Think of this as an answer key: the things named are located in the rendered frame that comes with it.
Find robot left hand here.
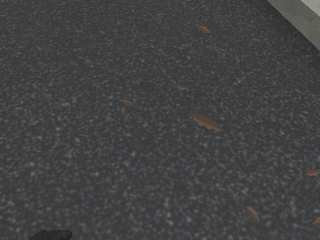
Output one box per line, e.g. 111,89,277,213
29,230,72,240

